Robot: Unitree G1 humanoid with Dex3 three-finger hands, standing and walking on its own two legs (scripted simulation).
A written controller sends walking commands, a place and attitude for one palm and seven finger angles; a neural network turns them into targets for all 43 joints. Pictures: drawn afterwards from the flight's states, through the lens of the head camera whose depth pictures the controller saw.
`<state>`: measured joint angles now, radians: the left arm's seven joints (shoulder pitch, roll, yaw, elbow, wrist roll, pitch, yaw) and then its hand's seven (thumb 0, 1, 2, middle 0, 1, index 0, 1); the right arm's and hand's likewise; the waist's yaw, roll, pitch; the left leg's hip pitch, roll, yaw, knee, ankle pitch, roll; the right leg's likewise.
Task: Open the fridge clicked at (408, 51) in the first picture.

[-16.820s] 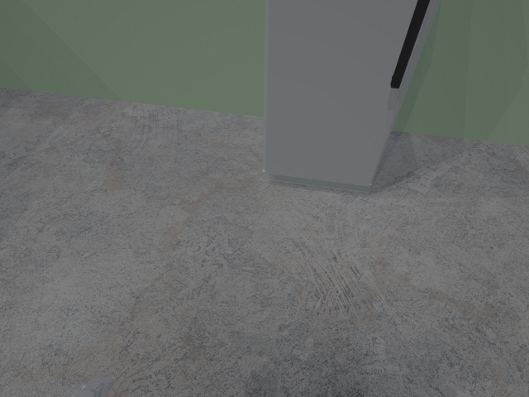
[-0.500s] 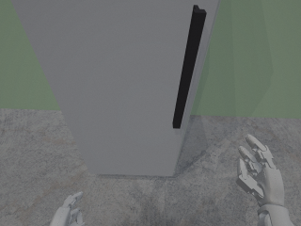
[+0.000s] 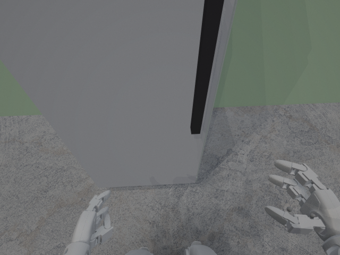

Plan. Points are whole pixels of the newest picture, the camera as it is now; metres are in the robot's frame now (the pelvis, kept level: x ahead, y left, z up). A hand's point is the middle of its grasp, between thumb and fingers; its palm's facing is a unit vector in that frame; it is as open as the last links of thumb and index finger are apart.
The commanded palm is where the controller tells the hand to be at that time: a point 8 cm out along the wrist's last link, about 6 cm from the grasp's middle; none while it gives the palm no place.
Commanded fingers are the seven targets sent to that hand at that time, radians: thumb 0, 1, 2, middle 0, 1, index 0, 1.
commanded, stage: raise the hand to about handle height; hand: right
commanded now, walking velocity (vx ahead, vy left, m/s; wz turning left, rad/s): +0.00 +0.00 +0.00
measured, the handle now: (201, 71) +0.51 -0.05 +0.16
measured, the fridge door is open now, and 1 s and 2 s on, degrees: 0 0 0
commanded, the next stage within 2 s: move the hooked fingers beside the handle in 1.34 s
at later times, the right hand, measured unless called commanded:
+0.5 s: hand out of the picture +0.25 -0.28 +0.13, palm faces +0.01 +0.99 -0.10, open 13.5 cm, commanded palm +0.22 -0.33 +0.13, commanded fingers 0.00 0.50 -0.30 0.30 1.20 0.30 1.20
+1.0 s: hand out of the picture +0.28 -0.29 +0.15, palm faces -0.04 +1.00 -0.07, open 14.0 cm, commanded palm +0.24 -0.34 +0.16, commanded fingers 0.00 0.50 -0.30 0.30 1.20 0.30 1.20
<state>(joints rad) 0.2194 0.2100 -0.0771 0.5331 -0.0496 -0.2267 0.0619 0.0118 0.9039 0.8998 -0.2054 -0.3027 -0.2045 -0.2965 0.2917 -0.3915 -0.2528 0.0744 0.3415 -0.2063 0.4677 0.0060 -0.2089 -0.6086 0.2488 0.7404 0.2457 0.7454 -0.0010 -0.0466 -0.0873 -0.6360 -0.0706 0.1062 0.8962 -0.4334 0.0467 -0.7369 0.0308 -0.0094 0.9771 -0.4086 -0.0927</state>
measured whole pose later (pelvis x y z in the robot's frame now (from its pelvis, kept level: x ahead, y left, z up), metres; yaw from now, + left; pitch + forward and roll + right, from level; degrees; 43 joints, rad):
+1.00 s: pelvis +0.01 -0.01 +0.04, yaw -1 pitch +2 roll +3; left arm 0.28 0.29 -0.06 0.58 -0.07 -0.24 0.09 0.01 0.90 0.90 -0.21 -0.30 -0.20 -0.30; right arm -0.02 -0.50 -0.41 0.27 0.35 -0.02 0.53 -0.01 0.50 -0.30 0.30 1.20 0.29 1.20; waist 0.00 -0.04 -0.04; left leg -0.33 -0.04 0.07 0.61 -0.31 0.02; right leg -0.41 0.07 -0.03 0.66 -0.28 -0.11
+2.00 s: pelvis +0.02 -0.01 +0.04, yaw +0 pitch +3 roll +2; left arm 0.27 0.26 -0.06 0.59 -0.07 -0.18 0.09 0.01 0.90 0.90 -0.20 -0.30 -0.20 -0.30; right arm -0.11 -0.38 -0.28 0.25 0.30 -0.05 0.39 -0.01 0.50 -0.30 0.30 1.20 0.30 1.20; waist 0.01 -0.03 -0.05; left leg -0.32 -0.04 0.06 0.59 -0.33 0.03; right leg -0.40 0.07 -0.03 0.63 -0.29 -0.10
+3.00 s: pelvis +0.03 +0.02 +0.04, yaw +1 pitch +7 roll +1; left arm 0.32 0.27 -0.03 0.64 -0.07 -0.04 0.04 0.01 0.91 0.90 -0.20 -0.30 -0.20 -0.30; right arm -0.56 -0.33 -0.20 0.76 0.22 -0.18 0.23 -0.01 0.50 -0.30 0.30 1.20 0.30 1.20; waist 0.06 -0.01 -0.06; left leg -0.42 -0.07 0.05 0.65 -0.35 0.07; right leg -0.49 0.04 -0.04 0.68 -0.32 -0.07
